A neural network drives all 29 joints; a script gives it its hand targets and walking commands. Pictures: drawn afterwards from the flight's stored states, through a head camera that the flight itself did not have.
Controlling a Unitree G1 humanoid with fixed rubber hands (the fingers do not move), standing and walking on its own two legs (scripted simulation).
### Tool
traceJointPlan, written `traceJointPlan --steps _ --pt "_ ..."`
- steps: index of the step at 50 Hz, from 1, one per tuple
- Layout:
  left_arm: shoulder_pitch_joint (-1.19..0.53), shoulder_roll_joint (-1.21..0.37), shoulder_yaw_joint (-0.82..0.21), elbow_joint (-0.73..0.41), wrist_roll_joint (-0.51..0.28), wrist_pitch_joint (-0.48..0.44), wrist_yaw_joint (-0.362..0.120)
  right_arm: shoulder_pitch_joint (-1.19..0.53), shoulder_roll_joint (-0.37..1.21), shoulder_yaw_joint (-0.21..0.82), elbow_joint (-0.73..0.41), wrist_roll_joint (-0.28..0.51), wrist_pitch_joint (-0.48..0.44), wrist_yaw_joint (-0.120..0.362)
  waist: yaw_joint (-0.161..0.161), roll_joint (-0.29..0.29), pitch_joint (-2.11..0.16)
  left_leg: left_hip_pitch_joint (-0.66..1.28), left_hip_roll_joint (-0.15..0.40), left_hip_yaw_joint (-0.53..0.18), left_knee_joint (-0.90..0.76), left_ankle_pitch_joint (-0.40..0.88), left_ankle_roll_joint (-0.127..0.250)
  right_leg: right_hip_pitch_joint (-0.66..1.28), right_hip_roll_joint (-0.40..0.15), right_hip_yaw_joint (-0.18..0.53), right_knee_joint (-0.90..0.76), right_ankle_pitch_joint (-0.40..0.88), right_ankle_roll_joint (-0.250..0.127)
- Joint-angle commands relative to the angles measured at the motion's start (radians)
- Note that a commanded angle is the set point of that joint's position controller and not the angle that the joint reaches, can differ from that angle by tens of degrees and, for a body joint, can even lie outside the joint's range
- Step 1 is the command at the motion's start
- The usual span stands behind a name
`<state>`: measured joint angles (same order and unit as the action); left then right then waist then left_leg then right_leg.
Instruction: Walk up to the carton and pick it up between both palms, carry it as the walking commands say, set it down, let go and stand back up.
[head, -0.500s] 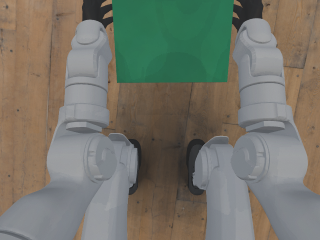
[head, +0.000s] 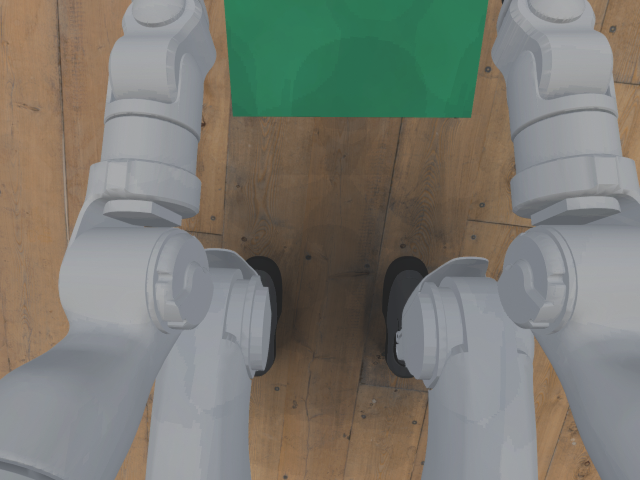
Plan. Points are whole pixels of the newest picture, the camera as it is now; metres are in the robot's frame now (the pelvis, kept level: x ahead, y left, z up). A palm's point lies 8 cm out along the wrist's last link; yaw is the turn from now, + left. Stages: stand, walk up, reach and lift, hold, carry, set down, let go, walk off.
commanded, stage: set down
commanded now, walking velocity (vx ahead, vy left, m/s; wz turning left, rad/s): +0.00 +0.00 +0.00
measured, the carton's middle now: (346, 1) +0.56 -0.01 -0.24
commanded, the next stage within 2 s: none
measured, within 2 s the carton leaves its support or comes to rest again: rests again in 0.88 s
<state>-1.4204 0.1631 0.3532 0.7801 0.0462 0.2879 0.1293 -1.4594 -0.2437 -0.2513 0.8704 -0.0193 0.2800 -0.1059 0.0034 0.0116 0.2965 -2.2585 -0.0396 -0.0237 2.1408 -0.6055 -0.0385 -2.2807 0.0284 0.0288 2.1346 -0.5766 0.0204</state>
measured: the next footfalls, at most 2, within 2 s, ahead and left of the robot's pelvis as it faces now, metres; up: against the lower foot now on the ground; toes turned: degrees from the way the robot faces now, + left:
none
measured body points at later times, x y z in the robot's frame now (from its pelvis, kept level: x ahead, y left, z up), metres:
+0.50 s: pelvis -0.01 +0.00 -0.01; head +0.37 -0.01 +0.23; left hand +0.57 +0.14 -0.17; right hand +0.57 -0.15 -0.18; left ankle +0.10 +0.13 -0.35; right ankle +0.10 -0.12 -0.35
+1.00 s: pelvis +0.00 +0.00 -0.02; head +0.38 -0.01 +0.21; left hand +0.58 +0.15 -0.19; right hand +0.58 -0.15 -0.19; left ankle +0.10 +0.13 -0.35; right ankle +0.10 -0.12 -0.35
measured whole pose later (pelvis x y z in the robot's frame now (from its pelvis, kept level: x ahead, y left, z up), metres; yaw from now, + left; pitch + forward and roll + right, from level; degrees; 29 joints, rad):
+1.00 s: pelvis +0.00 +0.00 -0.02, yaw +1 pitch +38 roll +1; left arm -1.49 0.20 0.40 0.89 0.04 0.23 0.07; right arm -1.52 -0.25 -0.32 0.94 -0.07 0.24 -0.01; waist -0.01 0.03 0.39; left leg -2.25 -0.06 -0.02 2.22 -0.62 -0.04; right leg -2.27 0.02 0.04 2.22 -0.61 0.03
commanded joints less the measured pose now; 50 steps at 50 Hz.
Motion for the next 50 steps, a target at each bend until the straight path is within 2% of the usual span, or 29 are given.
traceJointPlan --steps 1,9,16,22,34,50 --pt "-0.638 -0.928 -0.474 -0.088 -0.153 -0.037 -0.285 -0.65 0.937 0.417 -0.158 0.149 -0.047 0.283 -0.007 -0.036 -1.453 0.676 -0.092 0.104 -0.129 0.48 0.011 0.79 0.091 -0.107 -0.115 0.487 -0.005" --pt "-0.626 -0.911 -0.422 -0.037 -0.118 -0.043 -0.297 -0.606 0.951 0.375 -0.086 0.127 -0.049 0.293 0.0 -0.031 -1.28 0.582 -0.093 0.105 -0.129 0.404 0.016 0.697 0.093 -0.101 -0.113 0.414 -0.007" --pt "-0.658 -0.882 -0.406 -0.027 -0.123 -0.05 -0.298 -0.644 0.918 0.36 -0.075 0.132 -0.058 0.291 0.001 -0.027 -1.252 0.574 -0.09 0.105 -0.117 0.365 0.017 0.689 0.09 -0.098 -0.104 0.371 -0.012" --pt "-0.665 -0.88 -0.398 -0.002 -0.133 -0.049 -0.303 -0.652 0.903 0.358 -0.065 0.13 -0.059 0.29 -0.007 -0.029 -1.238 0.564 -0.089 0.106 -0.105 0.348 0.016 0.7 0.085 -0.098 -0.094 0.357 -0.014" --pt "-0.643 -0.878 -0.378 0.055 -0.123 -0.049 -0.313 -0.583 0.886 0.306 0.003 0.095 -0.052 0.313 -0.035 0.018 -1.091 0.525 -0.091 0.098 -0.097 0.31 0.014 0.605 0.078 -0.097 -0.082 0.31 -0.024" --pt "-0.524 -0.868 -0.331 0.122 -0.086 -0.047 -0.326 -0.444 0.877 0.259 0.07 0.022 -0.035 0.347 -0.051 0.005 -0.918 0.472 -0.097 0.088 -0.088 0.31 0.014 0.54 0.074 -0.087 -0.075 0.302 -0.025"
